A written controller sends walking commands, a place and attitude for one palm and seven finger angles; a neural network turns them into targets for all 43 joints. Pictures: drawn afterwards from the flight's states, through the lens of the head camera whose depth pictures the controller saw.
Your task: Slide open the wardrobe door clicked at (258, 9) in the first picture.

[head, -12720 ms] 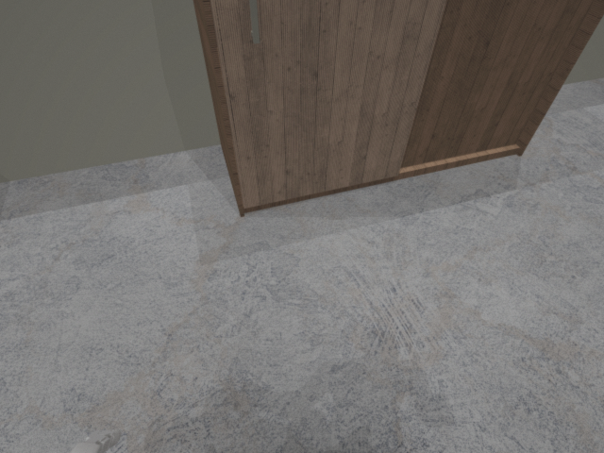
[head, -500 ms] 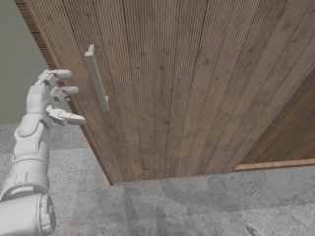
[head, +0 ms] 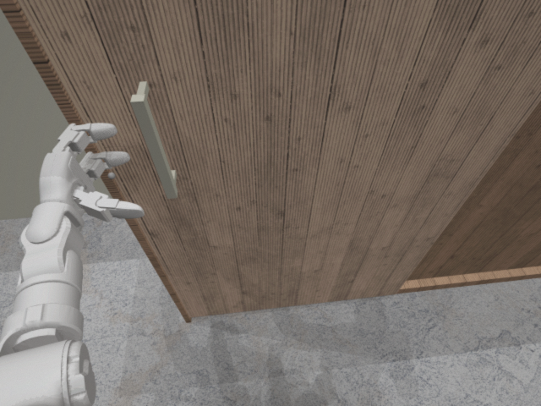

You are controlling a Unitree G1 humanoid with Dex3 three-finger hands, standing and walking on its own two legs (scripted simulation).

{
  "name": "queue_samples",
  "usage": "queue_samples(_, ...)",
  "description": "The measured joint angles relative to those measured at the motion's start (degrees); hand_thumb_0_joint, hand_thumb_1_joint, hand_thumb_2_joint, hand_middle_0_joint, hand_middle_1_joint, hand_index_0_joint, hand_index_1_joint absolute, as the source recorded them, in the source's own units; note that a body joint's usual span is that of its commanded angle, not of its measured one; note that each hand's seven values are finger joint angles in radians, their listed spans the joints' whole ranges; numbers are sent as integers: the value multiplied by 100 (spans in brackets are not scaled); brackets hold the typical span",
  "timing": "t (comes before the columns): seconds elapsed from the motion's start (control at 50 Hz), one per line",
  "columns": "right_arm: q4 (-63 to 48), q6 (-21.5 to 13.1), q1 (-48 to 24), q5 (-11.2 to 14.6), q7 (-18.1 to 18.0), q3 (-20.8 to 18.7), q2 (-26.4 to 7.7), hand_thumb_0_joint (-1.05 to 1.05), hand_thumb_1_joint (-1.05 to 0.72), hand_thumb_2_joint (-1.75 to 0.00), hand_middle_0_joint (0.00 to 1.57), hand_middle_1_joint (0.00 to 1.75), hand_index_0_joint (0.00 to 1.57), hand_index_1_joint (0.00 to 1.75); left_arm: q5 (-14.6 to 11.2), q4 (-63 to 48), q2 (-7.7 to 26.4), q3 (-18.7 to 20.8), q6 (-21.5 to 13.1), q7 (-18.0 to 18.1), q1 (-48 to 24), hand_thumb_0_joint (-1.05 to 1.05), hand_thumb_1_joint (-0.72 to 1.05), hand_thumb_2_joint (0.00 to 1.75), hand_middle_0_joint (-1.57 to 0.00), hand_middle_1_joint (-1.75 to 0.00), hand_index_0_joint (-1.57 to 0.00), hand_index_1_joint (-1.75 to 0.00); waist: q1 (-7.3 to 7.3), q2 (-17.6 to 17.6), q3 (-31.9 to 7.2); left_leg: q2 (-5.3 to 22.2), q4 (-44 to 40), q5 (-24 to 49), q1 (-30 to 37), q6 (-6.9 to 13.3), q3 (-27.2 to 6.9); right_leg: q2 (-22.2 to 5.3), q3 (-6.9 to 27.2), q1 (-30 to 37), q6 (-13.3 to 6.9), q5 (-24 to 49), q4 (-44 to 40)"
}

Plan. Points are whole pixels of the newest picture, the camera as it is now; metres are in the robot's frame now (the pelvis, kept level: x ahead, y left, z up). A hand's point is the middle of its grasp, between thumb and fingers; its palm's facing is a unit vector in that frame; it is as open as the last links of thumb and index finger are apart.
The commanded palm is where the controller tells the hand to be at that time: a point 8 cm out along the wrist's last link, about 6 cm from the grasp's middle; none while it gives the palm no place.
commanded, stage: move the hooked fingers beside the handle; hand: left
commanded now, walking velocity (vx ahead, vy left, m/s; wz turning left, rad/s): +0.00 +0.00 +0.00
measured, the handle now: (159, 145) +0.48 +0.19 +0.12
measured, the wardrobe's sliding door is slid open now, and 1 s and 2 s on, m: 0.00 0.00 0.00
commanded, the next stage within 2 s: feel for the door with the fingertips in 0.44 s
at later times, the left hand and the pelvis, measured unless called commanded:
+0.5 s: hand (110, 177) +0.40 +0.24 +0.13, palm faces +0.15 -0.99 +0.00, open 14.0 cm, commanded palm +0.37 +0.29 +0.13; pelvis -0.01 +0.00 +0.00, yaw +1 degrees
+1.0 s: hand (143, 172) +0.41 +0.20 +0.13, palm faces +0.13 -0.99 +0.01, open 14.0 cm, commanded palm +0.38 +0.25 +0.13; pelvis +0.00 +0.00 +0.00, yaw +0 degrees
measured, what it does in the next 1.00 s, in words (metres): stands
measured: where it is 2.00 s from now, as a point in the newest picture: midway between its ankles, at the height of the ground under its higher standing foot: outside the picture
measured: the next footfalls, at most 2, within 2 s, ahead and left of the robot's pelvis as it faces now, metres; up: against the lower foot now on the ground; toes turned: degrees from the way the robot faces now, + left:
none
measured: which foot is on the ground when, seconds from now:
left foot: down 0.00-1.00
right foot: down 0.00-1.00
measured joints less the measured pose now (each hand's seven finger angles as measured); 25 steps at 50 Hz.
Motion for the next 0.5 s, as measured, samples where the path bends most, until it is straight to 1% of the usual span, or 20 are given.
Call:
queue_samples(0.06,-43,-15,-112,-8,3,4,15,1,-90,-90,21,30,21,30,46,-98,-81,-100,77,92,11,-1,-50,30,-30,-120,-29,-120,23,6,-3,-16,2,5,10,1,-21,-15,-21,18,1,-7,7)
queue_samples(0.2,-139,-42,-343,-15,21,55,68,1,-90,-90,21,30,21,30,76,-258,-248,-200,77,236,46,-1,-50,30,-30,-120,-30,-120,69,1,-32,-29,-9,5,85,-3,-23,-28,-20,80,0,-25,27)
queue_samples(0.32,-217,-23,-417,-9,11,116,83,1,-90,-90,21,30,21,30,110,-91,-174,-160,145,239,-8,-1,-50,30,-30,-120,-30,-120,70,-10,-13,-28,0,18,89,-13,-37,-28,-32,80,-13,-31,58)
queue_samples(0.5,-89,-17,-294,0,-34,113,28,1,-90,-90,21,30,21,30,64,190,-25,-150,17,92,-219,-1,-50,30,-30,-120,-30,-120,68,-31,45,-21,57,28,2,-24,-92,-21,-83,28,-29,-23,81)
